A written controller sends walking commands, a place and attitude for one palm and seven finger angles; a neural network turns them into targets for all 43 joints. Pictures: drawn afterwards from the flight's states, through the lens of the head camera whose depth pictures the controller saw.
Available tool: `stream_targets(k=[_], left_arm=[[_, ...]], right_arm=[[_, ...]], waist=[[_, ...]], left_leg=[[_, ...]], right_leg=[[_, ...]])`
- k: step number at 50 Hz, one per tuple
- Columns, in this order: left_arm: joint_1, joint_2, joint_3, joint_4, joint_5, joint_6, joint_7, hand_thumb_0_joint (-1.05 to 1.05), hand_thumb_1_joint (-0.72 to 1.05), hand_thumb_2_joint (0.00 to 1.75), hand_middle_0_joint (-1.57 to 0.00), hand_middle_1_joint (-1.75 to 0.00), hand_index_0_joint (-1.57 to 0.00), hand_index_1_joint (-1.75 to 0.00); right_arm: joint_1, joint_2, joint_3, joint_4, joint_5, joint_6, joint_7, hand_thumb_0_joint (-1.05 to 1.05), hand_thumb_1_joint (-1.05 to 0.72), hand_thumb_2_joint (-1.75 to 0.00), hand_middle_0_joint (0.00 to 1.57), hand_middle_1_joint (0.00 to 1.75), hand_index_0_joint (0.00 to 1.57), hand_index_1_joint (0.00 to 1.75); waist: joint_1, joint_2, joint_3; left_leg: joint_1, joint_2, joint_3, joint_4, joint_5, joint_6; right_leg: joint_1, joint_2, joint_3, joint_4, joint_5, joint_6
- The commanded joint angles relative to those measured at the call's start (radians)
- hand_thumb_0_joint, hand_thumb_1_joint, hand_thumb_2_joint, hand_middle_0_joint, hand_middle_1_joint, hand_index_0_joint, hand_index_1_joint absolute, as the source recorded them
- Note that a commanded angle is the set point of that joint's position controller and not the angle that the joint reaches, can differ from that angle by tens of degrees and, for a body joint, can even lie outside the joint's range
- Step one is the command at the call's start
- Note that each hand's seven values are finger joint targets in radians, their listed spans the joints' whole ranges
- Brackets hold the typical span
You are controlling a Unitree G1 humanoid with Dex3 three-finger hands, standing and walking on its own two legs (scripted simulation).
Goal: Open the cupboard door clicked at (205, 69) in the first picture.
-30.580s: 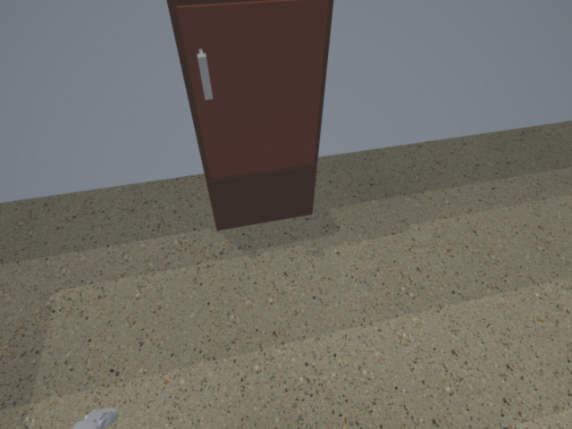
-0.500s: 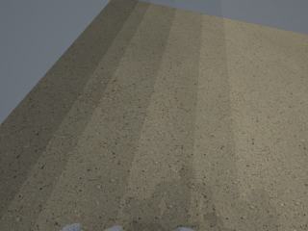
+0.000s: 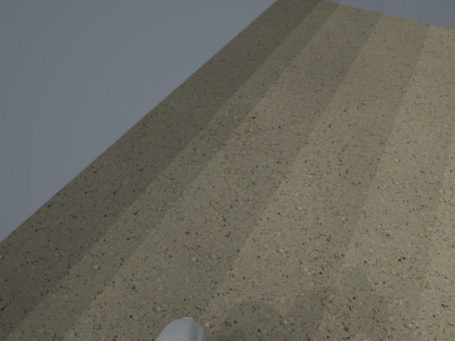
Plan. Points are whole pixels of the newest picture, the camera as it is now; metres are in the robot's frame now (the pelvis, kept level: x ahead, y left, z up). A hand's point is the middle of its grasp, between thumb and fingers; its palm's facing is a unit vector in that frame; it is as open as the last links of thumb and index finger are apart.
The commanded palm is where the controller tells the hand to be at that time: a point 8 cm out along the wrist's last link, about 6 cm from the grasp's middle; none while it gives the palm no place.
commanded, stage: turn to face it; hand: left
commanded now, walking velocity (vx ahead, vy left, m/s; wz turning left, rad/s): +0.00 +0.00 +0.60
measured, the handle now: out of the picture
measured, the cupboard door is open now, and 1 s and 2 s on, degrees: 42 42 42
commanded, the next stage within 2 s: none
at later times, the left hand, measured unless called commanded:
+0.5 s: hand out of the picture +0.06 +0.23 -0.16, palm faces +0.31 -0.90 -0.30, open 7.3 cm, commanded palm none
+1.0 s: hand out of the picture -0.04 +0.20 -0.18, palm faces +0.59 -0.77 -0.24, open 7.3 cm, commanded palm none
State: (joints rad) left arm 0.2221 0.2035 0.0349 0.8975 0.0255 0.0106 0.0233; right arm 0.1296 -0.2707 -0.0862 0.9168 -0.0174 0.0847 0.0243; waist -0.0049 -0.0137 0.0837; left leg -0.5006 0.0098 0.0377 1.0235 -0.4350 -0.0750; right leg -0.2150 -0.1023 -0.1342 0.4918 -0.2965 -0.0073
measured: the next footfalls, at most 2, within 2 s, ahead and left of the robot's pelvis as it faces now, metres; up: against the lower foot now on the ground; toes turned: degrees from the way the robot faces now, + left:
left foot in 0.18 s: +0.03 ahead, +0.13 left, +0.00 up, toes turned +12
right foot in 0.52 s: +0.10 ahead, -0.14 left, +0.00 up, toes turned +17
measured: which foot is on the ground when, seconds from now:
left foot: up 0.00-0.16, down 0.18-0.52, up 0.54-0.82, down 0.84-1.00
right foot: down 0.00-0.18, up 0.20-0.50, down 0.52-0.84, up 0.86-1.00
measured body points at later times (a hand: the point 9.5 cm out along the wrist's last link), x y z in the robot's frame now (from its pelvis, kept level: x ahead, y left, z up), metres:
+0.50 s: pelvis +0.02 -0.02 -0.01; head +0.07 -0.01 +0.43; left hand +0.04 +0.28 -0.14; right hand +0.17 -0.24 -0.16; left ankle -0.01 +0.12 -0.74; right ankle +0.06 -0.15 -0.73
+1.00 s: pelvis +0.03 -0.02 -0.01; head +0.06 +0.03 +0.43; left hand -0.07 +0.24 -0.17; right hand +0.26 -0.17 -0.14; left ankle -0.02 +0.08 -0.74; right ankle +0.08 -0.16 -0.67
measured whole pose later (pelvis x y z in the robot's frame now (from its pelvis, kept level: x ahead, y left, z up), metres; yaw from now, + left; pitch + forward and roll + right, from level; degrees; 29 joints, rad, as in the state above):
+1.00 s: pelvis +0.03 -0.02 -0.01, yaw +36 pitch +2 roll +0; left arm 0.17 0.27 0.07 0.91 0.02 0.07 0.01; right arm 0.15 -0.22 -0.04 0.88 -0.02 0.03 0.00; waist 0.00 -0.05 0.10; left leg -0.33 -0.02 0.00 0.57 -0.26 0.03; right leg -0.48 -0.08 -0.04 1.09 -0.47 0.09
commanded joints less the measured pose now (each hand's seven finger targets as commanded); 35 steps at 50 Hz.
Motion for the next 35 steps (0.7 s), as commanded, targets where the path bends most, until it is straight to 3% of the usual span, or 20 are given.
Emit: stream_targets(k=[1,3,5,6,7,8,9,10,13,15,20,23,24,25,26,27,28,30,32,35], left_arm=[[0.094,0.218,0.059,-0.040,0.002,-0.025,0.008,0.00,0.90,0.90,-0.20,-0.30,-0.20,-0.30],[0.093,0.236,0.066,-0.037,0.002,-0.022,0.006,0.00,0.90,0.90,-0.20,-0.30,-0.20,-0.30],[0.069,0.238,0.069,-0.041,-0.003,-0.019,0.001,0.00,0.90,0.90,-0.20,-0.30,-0.20,-0.30],[0.052,0.233,0.070,-0.041,-0.006,-0.018,-0.003,0.00,0.90,0.90,-0.20,-0.30,-0.20,-0.30],[0.033,0.221,0.069,-0.053,-0.013,-0.016,-0.005,0.00,0.90,0.90,-0.20,-0.30,-0.20,-0.30],[0.018,0.162,0.061,-0.088,-0.020,-0.009,-0.011,0.00,0.90,0.90,-0.20,-0.30,-0.20,-0.30],[-0.049,0.129,0.041,-0.126,-0.017,-0.002,-0.007,0.00,0.90,0.90,-0.20,-0.30,-0.20,-0.30],[-0.076,0.162,0.046,-0.137,-0.011,0.010,-0.001,0.00,0.90,0.90,-0.20,-0.30,-0.20,-0.30],[-0.069,0.149,0.055,-0.090,-0.007,0.022,-0.008,0.00,0.90,0.90,-0.20,-0.30,-0.20,-0.30],[-0.036,0.142,0.057,-0.080,-0.008,0.028,-0.016,0.00,0.90,0.90,-0.20,-0.30,-0.20,-0.30],[-0.061,0.128,0.051,-0.097,-0.012,0.023,-0.018,0.00,0.90,0.90,-0.20,-0.30,-0.20,-0.30],[0.001,0.136,0.053,-0.089,-0.015,0.011,-0.016,0.00,0.90,0.90,-0.20,-0.30,-0.20,-0.30],[0.052,0.160,0.062,-0.080,-0.015,0.002,-0.011,0.00,0.90,0.90,-0.20,-0.30,-0.20,-0.30],[0.088,0.237,0.078,-0.075,-0.001,-0.011,-0.001,0.00,0.90,0.90,-0.20,-0.30,-0.20,-0.30],[0.083,0.316,0.088,-0.086,0.007,-0.011,0.004,0.00,0.90,0.90,-0.20,-0.30,-0.20,-0.30],[0.057,0.290,0.078,-0.092,-0.001,-0.011,0.009,0.00,0.90,0.90,-0.20,-0.30,-0.20,-0.30],[-0.017,0.240,0.066,-0.109,-0.001,-0.011,0.008,0.00,0.90,0.90,-0.20,-0.30,-0.20,-0.30],[-0.057,0.189,0.050,-0.117,-0.007,-0.012,0.009,0.00,0.90,0.90,-0.20,-0.30,-0.20,-0.30],[-0.042,0.186,0.051,-0.113,-0.002,-0.013,0.009,0.00,0.90,0.90,-0.20,-0.30,-0.20,-0.30],[0.014,0.224,0.063,-0.091,0.002,-0.016,0.008,0.00,0.90,0.90,-0.20,-0.30,-0.20,-0.30]], right_arm=[[-0.107,-0.020,0.012,-0.110,0.008,-0.041,0.007,0.00,-0.90,-0.90,0.20,0.30,0.20,0.30],[-0.104,-0.022,0.018,-0.114,0.010,-0.045,0.005,0.00,-0.90,-0.90,0.20,0.30,0.20,0.30],[-0.065,-0.037,0.015,-0.107,0.009,-0.046,0.002,0.00,-0.90,-0.90,0.20,0.30,0.20,0.30],[-0.035,-0.053,0.010,-0.101,0.007,-0.049,0.001,0.00,-0.90,-0.90,0.20,0.30,0.20,0.30],[0.036,-0.094,-0.002,-0.083,0.002,-0.056,-0.002,0.00,-0.90,-0.90,0.20,0.30,0.20,0.30],[0.117,-0.203,-0.030,-0.071,-0.007,-0.066,-0.009,0.00,-0.90,-0.90,0.20,0.30,0.20,0.30],[0.186,-0.270,-0.045,-0.055,-0.001,-0.061,-0.020,0.00,-0.90,-0.90,0.20,0.30,0.20,0.30],[0.184,-0.265,-0.040,-0.047,-0.004,-0.057,-0.025,0.00,-0.90,-0.90,0.20,0.30,0.20,0.30],[0.037,-0.188,-0.021,-0.087,-0.005,-0.067,-0.044,0.00,-0.90,-0.90,0.20,0.30,0.20,0.30],[0.006,-0.173,-0.015,-0.096,-0.005,-0.070,-0.043,0.00,-0.90,-0.90,0.20,0.30,0.20,0.30],[0.013,-0.189,-0.028,-0.093,-0.011,-0.061,-0.035,0.00,-0.90,-0.90,0.20,0.30,0.20,0.30],[-0.015,-0.185,-0.033,-0.100,-0.005,-0.054,-0.033,0.00,-0.90,-0.90,0.20,0.30,0.20,0.30],[-0.035,-0.163,-0.033,-0.111,0.002,-0.053,-0.031,0.00,-0.90,-0.90,0.20,0.30,0.20,0.30],[-0.028,-0.100,-0.024,-0.124,0.013,-0.054,-0.026,0.00,-0.90,-0.90,0.20,0.30,0.20,0.30],[-0.043,-0.061,-0.017,-0.153,0.012,-0.055,-0.020,0.00,-0.90,-0.90,0.20,0.30,0.20,0.30],[-0.035,-0.097,-0.022,-0.146,0.003,-0.048,-0.016,0.00,-0.90,-0.90,0.20,0.30,0.20,0.30],[-0.004,-0.080,-0.020,-0.130,0.001,-0.044,-0.009,0.00,-0.90,-0.90,0.20,0.30,0.20,0.30],[-0.001,-0.077,-0.017,-0.093,0.000,-0.034,-0.004,0.00,-0.90,-0.90,0.20,0.30,0.20,0.30],[-0.025,-0.049,-0.006,-0.098,0.005,-0.032,0.004,0.00,-0.90,-0.90,0.20,0.30,0.20,0.30],[-0.058,-0.021,0.006,-0.106,0.009,-0.038,0.010,0.00,-0.90,-0.90,0.20,0.30,0.20,0.30]], waist=[[0.059,-0.164,-0.135],[0.057,-0.191,-0.135],[0.030,-0.206,-0.137],[0.009,-0.187,-0.144],[-0.036,-0.099,-0.190],[-0.078,0.191,-0.245],[-0.109,0.309,-0.237],[-0.100,0.185,-0.219],[-0.031,0.212,-0.138],[-0.004,0.201,-0.134],[-0.010,0.182,-0.122],[0.023,0.193,-0.135],[0.053,0.126,-0.143],[0.072,-0.109,-0.161],[0.084,-0.341,-0.139],[0.064,-0.263,-0.125],[0.018,-0.198,-0.106],[-0.004,-0.257,-0.100],[0.008,-0.237,-0.086],[0.037,-0.182,-0.107]], left_leg=[[0.000,-0.001,0.061,-0.224,-0.021,0.000],[0.054,-0.008,0.081,-0.309,-0.001,0.013],[0.159,-0.017,0.091,-0.401,0.088,0.027],[0.240,-0.018,0.083,-0.488,0.157,0.037],[0.398,0.028,0.038,-0.579,0.324,0.063],[0.583,0.278,-0.296,-0.602,0.643,0.182],[0.598,0.435,-0.482,-0.613,1.004,0.326],[0.538,0.436,-0.413,-0.607,0.853,0.353],[0.372,0.271,-0.311,-0.643,0.641,0.258],[0.335,0.217,-0.263,-0.651,0.570,0.226],[0.257,0.189,-0.310,-0.656,0.404,0.220],[0.179,0.158,-0.328,-0.587,0.414,0.191],[0.097,0.117,-0.310,-0.521,0.343,0.155],[-0.047,0.007,-0.198,-0.344,0.134,0.085],[-0.115,-0.086,-0.057,-0.079,-0.174,0.030],[-0.096,-0.018,-0.102,0.103,-0.186,0.045],[-0.087,0.001,-0.103,0.165,-0.103,0.041],[-0.099,0.029,-0.059,0.187,-0.043,0.012],[-0.040,0.028,-0.009,0.045,-0.036,0.002],[0.022,0.014,0.045,-0.171,-0.027,0.002]], right_leg=[[0.242,-0.237,0.119,-0.043,0.747,-0.102],[0.226,-0.253,0.096,-0.015,0.766,-0.098],[0.158,-0.243,0.059,0.021,0.696,-0.066],[0.111,-0.226,0.036,0.079,0.657,-0.037],[0.015,-0.216,-0.006,0.201,0.563,0.006],[-0.244,-0.085,-0.055,0.424,0.046,0.082],[-0.401,-0.005,0.031,0.609,-0.389,0.107],[-0.401,-0.025,0.125,0.678,-0.358,0.090],[-0.368,-0.017,0.153,0.672,-0.173,0.098],[-0.317,0.005,0.134,0.610,-0.128,0.100],[-0.174,0.062,0.096,0.331,-0.141,0.091],[-0.009,0.098,0.080,0.116,-0.033,0.082],[0.109,0.072,0.102,-0.033,0.047,0.076],[0.231,-0.128,0.304,-0.200,0.018,0.022],[0.175,-0.374,0.530,-0.267,0.096,-0.095],[0.080,-0.394,0.485,-0.243,0.127,-0.152],[0.036,-0.323,0.383,-0.227,0.110,-0.148],[0.078,-0.232,0.229,-0.156,0.357,-0.114],[0.083,-0.217,0.131,-0.133,0.475,-0.101],[0.141,-0.241,0.113,-0.087,0.531,-0.104]])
